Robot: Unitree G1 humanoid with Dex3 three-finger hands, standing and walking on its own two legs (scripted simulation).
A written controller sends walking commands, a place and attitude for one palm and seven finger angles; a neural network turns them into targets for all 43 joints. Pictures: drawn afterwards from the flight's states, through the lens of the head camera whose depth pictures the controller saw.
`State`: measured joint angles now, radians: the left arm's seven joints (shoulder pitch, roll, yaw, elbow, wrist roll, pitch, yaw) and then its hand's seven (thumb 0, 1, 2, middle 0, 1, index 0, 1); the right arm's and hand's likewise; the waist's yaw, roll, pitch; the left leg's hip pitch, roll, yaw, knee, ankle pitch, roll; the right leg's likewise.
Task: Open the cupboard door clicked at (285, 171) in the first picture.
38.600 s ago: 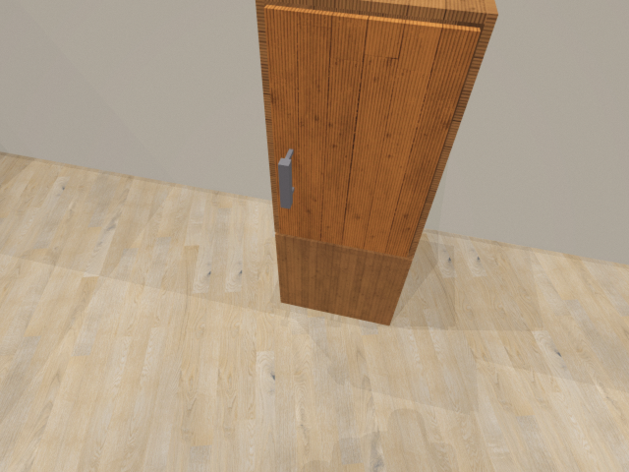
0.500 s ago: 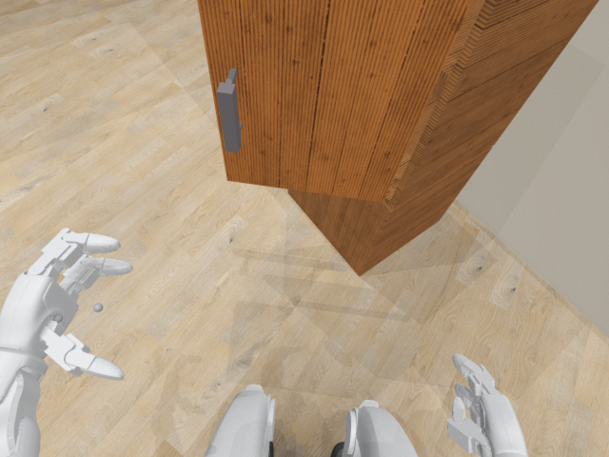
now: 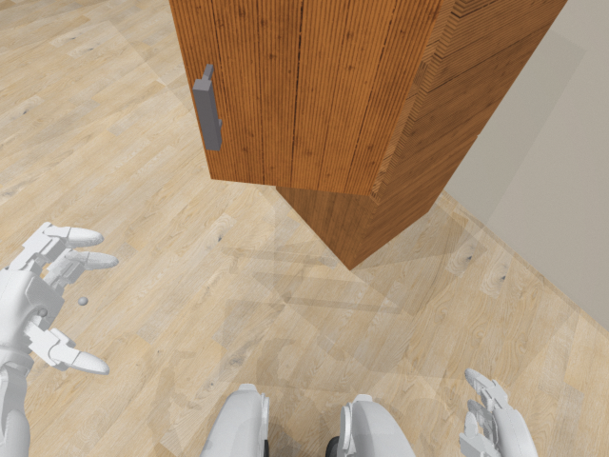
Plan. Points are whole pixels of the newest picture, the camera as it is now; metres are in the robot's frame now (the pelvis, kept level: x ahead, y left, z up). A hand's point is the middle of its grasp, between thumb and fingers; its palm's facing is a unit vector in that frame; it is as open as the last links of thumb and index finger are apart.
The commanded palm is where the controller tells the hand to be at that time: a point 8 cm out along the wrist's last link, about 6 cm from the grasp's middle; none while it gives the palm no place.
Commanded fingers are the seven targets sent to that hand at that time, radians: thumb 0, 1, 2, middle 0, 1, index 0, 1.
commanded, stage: raise the hand with hooked fingers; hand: left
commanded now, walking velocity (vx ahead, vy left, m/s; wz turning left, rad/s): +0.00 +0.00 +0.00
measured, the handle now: (211, 108) +0.64 +0.20 +0.01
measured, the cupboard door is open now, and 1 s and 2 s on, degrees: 47 47 47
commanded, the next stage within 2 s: move the hooked fingers beside the handle in 0.14 s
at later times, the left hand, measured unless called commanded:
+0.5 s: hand (104, 266) +0.33 +0.27 +0.03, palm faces -0.04 -1.00 -0.03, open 14.0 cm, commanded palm +0.32 +0.32 +0.04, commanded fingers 0.00 -0.50 0.30 -0.30 -1.20 -0.30 -1.20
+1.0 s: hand (128, 204) +0.42 +0.27 +0.02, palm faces -0.02 -1.00 -0.03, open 14.0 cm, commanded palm +0.41 +0.31 +0.03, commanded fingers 0.00 -0.50 0.30 -0.30 -1.20 -0.30 -1.20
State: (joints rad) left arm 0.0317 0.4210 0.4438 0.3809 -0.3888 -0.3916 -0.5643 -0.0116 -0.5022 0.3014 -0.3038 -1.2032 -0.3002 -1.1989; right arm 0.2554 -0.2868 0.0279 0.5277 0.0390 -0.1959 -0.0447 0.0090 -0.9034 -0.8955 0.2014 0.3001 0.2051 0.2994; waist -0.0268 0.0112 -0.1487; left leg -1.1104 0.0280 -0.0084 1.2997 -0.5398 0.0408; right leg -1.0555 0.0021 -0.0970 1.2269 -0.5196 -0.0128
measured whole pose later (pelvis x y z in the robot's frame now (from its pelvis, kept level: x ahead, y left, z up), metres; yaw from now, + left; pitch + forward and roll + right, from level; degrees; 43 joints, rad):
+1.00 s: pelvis +0.00 +0.00 -0.02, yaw -1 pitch +25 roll -4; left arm -0.55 0.55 0.50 0.90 -0.23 -0.42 -0.53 -0.01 -0.50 0.30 -0.30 -1.20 -0.30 -1.20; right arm 0.29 -0.30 0.04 0.60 0.02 -0.07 -0.04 0.01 -0.90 -0.90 0.20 0.30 0.21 0.30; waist -0.09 0.01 -0.15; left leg -1.23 0.04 0.00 1.35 -0.55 0.05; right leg -1.19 0.01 -0.08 1.28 -0.53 -0.01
